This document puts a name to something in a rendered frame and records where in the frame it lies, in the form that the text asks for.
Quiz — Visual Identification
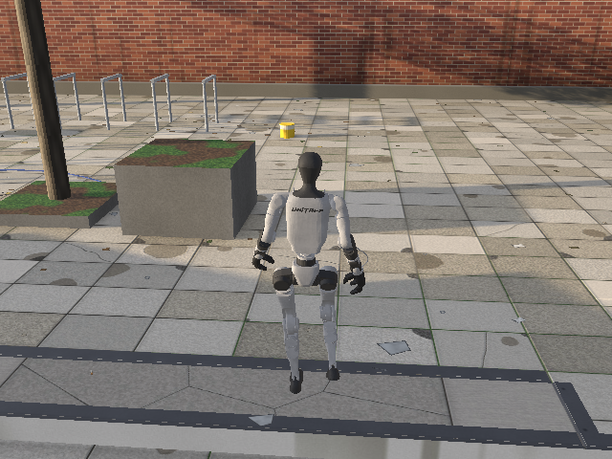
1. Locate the robot right foot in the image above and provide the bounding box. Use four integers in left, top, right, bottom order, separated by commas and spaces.
326, 365, 340, 381

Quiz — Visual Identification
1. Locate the robot left upper arm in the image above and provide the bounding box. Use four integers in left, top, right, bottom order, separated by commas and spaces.
261, 192, 289, 244

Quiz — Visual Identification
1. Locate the right robot forearm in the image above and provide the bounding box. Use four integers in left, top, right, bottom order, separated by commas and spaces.
343, 234, 363, 275

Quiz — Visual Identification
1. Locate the robot left foot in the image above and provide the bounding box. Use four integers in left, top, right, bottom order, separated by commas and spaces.
290, 368, 303, 394

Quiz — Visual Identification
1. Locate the robot foot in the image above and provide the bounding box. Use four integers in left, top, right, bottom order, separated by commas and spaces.
326, 365, 340, 381
290, 368, 303, 394

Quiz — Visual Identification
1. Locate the left robot hand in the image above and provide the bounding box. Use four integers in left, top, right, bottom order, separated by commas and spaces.
252, 254, 274, 271

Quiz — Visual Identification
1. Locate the robot right upper arm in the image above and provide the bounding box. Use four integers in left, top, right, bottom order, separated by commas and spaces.
328, 194, 353, 249

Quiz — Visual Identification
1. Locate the right robot hand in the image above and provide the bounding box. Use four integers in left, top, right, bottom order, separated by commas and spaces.
343, 272, 365, 295

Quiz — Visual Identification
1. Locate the left robot forearm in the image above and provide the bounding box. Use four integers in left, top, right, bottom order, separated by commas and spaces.
253, 229, 271, 259

